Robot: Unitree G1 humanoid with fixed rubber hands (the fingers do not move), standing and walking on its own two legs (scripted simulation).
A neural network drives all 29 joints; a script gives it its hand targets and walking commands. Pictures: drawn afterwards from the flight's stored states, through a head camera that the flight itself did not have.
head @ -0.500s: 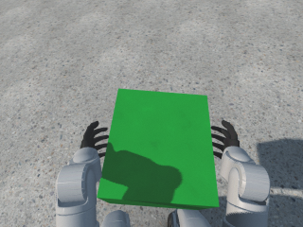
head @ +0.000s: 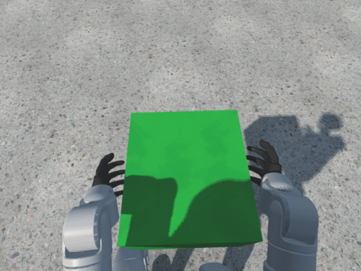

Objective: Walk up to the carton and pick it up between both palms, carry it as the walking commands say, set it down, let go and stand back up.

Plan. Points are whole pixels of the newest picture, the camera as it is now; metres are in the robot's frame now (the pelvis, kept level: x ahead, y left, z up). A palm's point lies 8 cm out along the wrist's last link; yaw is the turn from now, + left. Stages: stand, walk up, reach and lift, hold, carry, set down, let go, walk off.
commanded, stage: carry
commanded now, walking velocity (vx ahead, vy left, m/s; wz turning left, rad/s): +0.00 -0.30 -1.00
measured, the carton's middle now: (186, 180) +0.30 -0.01 -0.03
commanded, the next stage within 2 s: none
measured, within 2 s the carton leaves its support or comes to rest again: neither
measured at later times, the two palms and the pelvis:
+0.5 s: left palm (258, 114) +0.39 -0.16 +0.11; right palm out of the picture +0.26 -0.46 +0.11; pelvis +0.10 -0.20 +0.01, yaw -24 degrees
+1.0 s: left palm (334, 131) +0.33 -0.29 +0.12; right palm out of the picture +0.19 -0.58 +0.12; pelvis +0.04 -0.31 +0.01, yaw -24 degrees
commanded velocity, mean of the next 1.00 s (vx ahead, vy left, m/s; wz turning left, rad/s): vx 0.00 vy -0.04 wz -0.12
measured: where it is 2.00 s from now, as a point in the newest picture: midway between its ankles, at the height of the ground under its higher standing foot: outside the picture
